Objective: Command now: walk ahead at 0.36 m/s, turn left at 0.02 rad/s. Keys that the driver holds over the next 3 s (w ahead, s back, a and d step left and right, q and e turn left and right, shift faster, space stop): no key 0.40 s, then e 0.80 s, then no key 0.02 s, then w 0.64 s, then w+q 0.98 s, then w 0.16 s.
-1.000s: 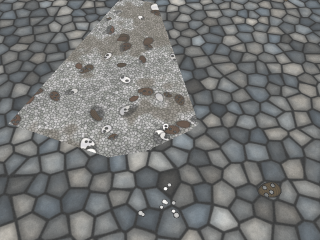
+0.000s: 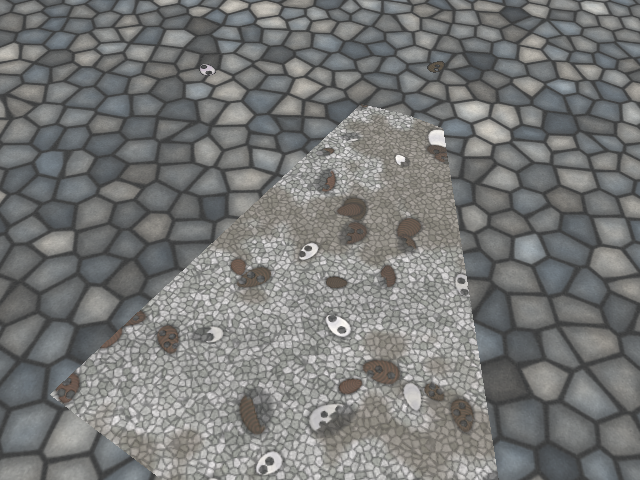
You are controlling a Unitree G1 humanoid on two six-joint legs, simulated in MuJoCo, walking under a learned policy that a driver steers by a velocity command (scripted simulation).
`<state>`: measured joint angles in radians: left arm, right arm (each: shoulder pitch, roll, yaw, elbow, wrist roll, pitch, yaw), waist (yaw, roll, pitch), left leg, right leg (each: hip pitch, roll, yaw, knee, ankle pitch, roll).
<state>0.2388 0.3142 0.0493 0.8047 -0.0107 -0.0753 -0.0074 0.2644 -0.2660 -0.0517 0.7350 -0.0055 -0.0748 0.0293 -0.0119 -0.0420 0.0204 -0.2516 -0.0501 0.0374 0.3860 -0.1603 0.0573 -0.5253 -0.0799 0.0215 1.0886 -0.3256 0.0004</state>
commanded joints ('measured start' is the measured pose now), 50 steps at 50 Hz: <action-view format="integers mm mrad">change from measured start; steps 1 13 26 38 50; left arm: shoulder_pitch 50 -74 -215 -173 -96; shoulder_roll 43 92 114 9 153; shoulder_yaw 13 26 40 42 79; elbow -47 -63 -59 -86 -126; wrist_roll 16 37 -1 -13 1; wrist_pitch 11 -2 81 109 66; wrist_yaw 9 -11 25 11 11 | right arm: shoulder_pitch -48 31 70 -94 -184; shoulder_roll -134 -142 -89 -171 -151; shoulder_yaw -32 -24 -25 -60 -61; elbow -46 72 124 59 34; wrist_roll -1 13 -4 4 7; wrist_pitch -28 25 102 74 70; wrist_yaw -6 -39 -77 -103 -83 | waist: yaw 51 29 -32 -22 30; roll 106 78 -104 193 -24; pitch -40 -107 -97 -54 -112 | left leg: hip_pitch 63 157 58 191 -425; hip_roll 268 181 37 337 114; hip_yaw -193 -110 -23 -88 -120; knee -175 87 192 -15 804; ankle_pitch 574 440 -95 401 -365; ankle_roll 194 56 -73 116 -122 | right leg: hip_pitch -62 271 150 -59 480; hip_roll -35 40 -89 60 -175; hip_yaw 23 11 232 -36 332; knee -85 -685 -821 -202 -738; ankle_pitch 70 564 18 -72 548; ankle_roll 34 -57 -165 60 -270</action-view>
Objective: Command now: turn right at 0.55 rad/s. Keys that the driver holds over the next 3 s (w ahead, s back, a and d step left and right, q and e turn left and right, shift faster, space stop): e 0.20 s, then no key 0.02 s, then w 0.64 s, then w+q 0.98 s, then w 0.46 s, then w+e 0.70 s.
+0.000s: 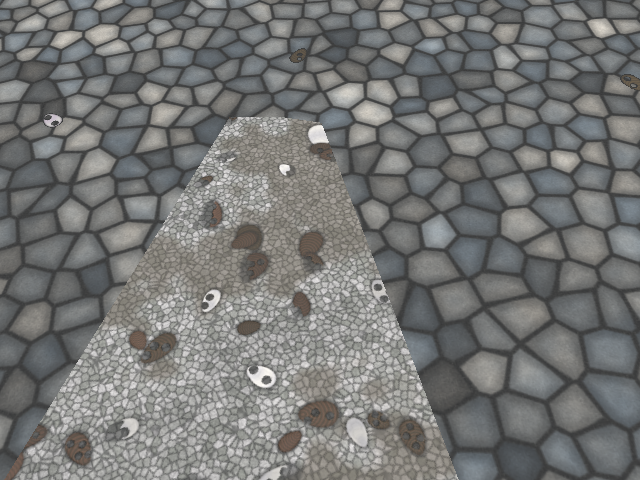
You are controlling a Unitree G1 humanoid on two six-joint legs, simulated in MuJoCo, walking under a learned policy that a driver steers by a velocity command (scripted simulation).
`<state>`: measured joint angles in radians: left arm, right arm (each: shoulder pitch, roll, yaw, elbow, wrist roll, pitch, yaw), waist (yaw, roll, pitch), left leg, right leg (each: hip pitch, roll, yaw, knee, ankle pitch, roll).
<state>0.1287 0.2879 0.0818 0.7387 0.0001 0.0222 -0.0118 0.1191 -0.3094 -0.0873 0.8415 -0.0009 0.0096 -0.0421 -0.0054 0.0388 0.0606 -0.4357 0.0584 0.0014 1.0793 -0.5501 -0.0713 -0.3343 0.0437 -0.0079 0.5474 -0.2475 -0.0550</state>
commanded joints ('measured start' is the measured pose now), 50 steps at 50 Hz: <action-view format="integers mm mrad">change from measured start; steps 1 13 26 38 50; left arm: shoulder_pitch -18 -14 -56 111 142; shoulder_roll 164 172 72 142 101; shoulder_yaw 40 35 4 29 6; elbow -65 -76 -64 -23 37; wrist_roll -18 -10 -7 -32 13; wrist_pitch -28 2 -78 -101 -137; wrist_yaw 24 42 12 -5 -3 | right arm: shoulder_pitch -34 -11 193 251 121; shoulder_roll -121 -83 -101 -128 -41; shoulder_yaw -31 -16 -6 -4 16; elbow -73 -82 -24 6 -82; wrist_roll -6 12 9 28 27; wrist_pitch -12 -33 -101 -75 -76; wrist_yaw -20 18 20 36 49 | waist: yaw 8 22 -46 71 14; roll -119 -196 92 60 -92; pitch -139 -157 8 -93 -6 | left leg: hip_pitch -207 85 385 250 -315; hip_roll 7 -75 164 142 69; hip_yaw -89 -62 -282 -92 -114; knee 65 -413 -969 -654 -71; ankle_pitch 78 216 152 589 455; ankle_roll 4 6 240 188 76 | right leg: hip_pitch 241 93 -417 251 253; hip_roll -273 -198 -84 -44 -266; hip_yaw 338 431 48 -30 89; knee -205 -236 391 -94 -430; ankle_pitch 431 -60 66 88 307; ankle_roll -191 -164 73 -21 -145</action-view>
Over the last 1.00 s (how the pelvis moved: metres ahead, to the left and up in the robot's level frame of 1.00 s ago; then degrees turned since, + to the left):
0.16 -0.05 -0.01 -16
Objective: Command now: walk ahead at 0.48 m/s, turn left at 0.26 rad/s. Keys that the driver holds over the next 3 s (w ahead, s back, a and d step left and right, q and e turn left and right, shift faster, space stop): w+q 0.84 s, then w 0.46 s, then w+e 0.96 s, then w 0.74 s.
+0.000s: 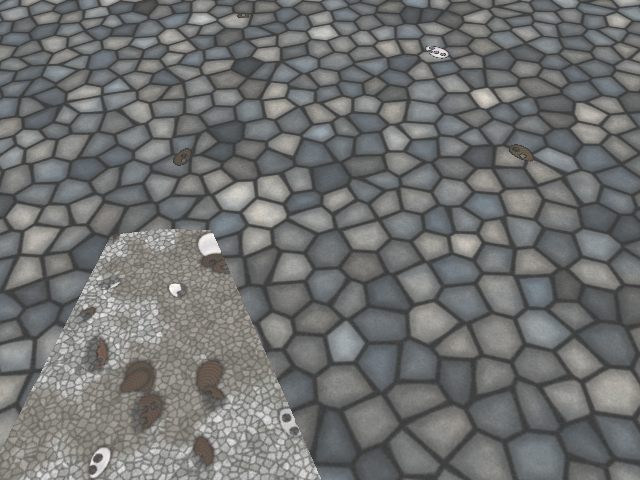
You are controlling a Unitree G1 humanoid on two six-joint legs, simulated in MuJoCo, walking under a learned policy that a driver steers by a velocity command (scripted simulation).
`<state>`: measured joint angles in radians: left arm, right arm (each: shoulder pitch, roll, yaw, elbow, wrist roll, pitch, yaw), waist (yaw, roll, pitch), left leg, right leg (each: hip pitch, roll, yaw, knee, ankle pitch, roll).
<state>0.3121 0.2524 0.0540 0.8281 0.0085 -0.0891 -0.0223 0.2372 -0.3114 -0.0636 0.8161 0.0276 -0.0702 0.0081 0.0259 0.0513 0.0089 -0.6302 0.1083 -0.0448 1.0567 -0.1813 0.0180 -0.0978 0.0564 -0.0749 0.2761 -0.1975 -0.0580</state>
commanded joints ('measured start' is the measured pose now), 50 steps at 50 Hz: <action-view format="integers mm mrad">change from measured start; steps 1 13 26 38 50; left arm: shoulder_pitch -42 36 -123 -108 -50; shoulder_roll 140 230 122 216 164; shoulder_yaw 33 49 3 52 38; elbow -47 -5 -178 -200 -101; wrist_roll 4 -9 14 -3 -11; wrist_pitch -27 43 -10 -52 -27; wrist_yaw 10 57 30 14 9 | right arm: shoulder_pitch -19 -146 -4 88 -29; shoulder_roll -36 -74 -137 -68 -21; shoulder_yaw -6 -17 -45 -25 1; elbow -67 -209 -198 -172 -236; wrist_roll -3 -4 -17 -10 -18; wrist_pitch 2 2 -4 29 29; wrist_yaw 1 69 -5 -20 -3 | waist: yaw -15 -45 -11 37 -6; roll -101 -152 -32 47 -126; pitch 52 -34 -7 -140 18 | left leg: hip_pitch -113 115 342 401 -64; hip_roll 7 -164 6 -63 -13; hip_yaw -69 161 -242 -331 -47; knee -117 -456 -846 -414 -103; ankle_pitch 144 57 309 75 -41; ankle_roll -15 110 292 111 -23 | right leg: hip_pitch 9 282 -489 -4 -20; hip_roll -270 -312 -152 -139 -301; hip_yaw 117 -94 129 205 247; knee -166 186 661 174 -122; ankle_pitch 276 1070 -8 116 161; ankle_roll -133 -43 133 2 -164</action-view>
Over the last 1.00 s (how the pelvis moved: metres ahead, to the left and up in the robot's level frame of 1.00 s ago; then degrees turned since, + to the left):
0.23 -0.10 0.01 -11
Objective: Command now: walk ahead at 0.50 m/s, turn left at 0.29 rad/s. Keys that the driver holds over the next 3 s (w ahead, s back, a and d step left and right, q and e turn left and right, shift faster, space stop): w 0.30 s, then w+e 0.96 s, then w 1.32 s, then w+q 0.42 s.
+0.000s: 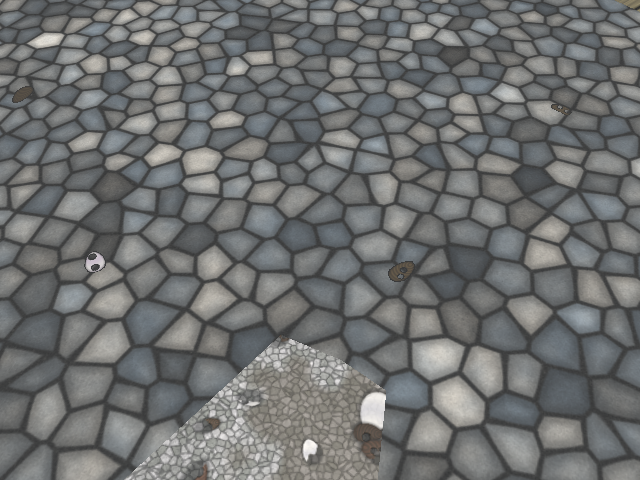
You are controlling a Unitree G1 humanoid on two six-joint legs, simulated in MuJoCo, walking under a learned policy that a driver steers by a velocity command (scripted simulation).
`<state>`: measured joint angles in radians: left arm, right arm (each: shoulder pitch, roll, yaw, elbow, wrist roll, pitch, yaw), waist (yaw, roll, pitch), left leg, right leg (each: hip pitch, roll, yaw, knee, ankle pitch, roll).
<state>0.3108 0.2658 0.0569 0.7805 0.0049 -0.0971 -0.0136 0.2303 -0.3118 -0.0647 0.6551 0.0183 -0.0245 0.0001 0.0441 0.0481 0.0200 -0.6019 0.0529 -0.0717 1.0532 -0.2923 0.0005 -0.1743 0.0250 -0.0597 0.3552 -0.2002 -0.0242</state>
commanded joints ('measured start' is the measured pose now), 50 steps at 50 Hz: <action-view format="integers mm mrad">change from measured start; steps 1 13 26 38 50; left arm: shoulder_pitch -47 40 -89 -197 -68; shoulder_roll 159 159 85 124 175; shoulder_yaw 37 14 9 29 52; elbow -46 19 -34 -158 -151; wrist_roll -11 -13 -26 -25 -19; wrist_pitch -16 30 46 48 33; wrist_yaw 0 15 0 -58 7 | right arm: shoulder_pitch -46 182 15 86 -27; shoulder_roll -14 -185 -86 -182 -67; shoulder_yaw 7 -60 -27 -56 -5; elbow -77 -29 48 118 -3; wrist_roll -11 -18 -36 -5 -32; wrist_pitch -23 -37 -93 -20 -73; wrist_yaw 10 16 7 -30 -6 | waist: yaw -18 -192 -45 -28 -60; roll -117 -22 2 48 -80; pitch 5 -250 14 -43 -59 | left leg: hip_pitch -79 735 471 736 4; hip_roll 46 101 173 215 43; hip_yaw -4 -66 66 254 18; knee -168 -541 -933 -578 -67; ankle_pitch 123 237 361 1050 1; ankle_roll -6 167 201 105 -70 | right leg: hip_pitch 61 -80 -514 -317 -28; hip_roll -261 -178 -143 10 -167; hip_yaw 200 -3 176 -53 362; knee -205 446 562 262 -121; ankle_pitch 191 368 184 21 344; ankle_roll -194 -39 47 -90 -282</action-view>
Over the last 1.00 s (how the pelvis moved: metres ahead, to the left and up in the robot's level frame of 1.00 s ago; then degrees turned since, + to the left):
0.57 0.09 0.00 32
